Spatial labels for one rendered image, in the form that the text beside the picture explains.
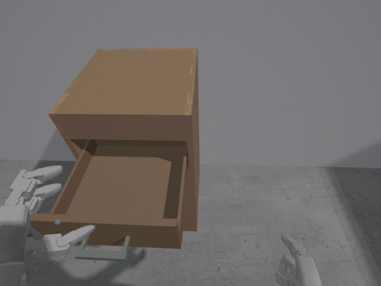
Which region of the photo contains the handle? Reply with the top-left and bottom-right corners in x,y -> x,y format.
74,235 -> 130,262

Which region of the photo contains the robot right hand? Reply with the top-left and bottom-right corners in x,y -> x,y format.
276,234 -> 322,286

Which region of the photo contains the cabinet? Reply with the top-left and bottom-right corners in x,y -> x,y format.
48,48 -> 199,231

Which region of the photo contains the drawer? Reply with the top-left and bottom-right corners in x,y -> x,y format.
29,139 -> 188,249

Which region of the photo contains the robot left forearm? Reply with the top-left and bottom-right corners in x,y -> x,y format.
0,262 -> 29,286

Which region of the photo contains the robot left hand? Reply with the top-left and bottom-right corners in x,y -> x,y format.
0,166 -> 95,264

